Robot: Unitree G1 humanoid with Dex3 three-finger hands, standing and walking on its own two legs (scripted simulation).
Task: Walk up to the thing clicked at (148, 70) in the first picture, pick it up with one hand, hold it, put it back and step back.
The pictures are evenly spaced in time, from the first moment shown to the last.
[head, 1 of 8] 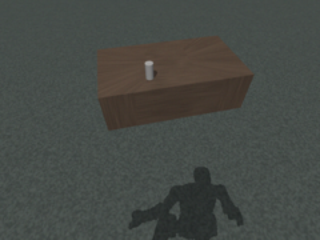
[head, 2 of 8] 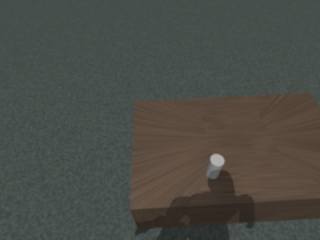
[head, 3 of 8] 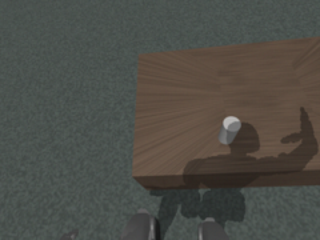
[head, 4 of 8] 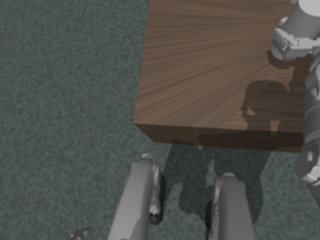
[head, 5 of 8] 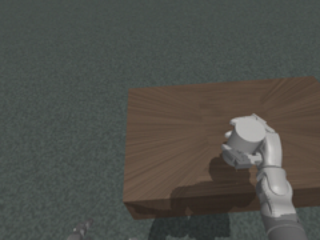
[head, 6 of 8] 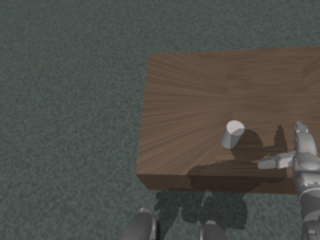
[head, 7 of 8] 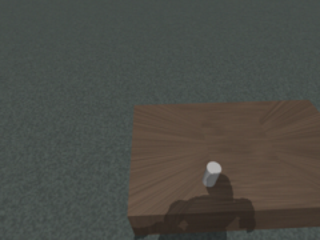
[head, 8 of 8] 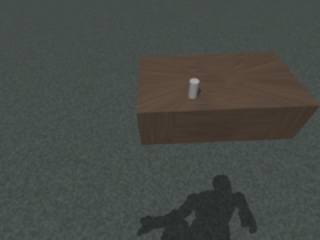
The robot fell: no
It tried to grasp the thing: yes
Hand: right
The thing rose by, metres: 0.37
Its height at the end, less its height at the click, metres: +0.00
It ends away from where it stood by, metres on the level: 0.01
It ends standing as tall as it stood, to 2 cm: yes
